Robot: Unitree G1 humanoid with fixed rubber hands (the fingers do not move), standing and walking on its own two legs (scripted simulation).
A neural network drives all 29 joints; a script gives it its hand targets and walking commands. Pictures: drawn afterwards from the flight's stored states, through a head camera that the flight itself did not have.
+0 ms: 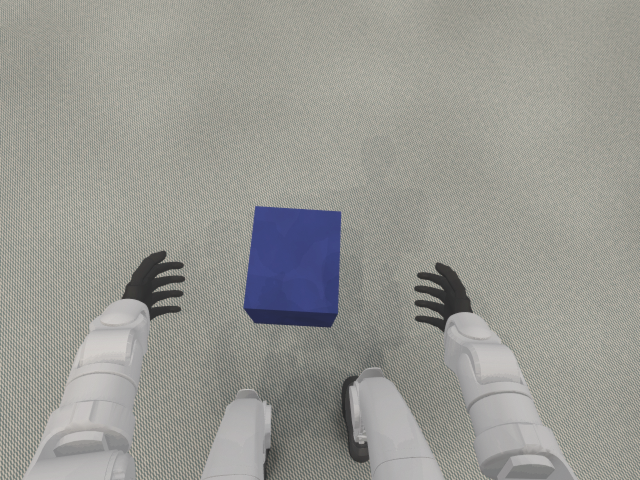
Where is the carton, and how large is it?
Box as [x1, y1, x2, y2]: [243, 206, 340, 327]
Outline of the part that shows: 255,206 243,307 254,322 330,327 337,314 340,211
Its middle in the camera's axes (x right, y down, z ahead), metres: -0.06 +0.07 +1.03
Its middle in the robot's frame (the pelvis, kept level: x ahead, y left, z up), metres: +0.51 +0.02 -0.58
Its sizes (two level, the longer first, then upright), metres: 0.256 0.215 0.228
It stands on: the floor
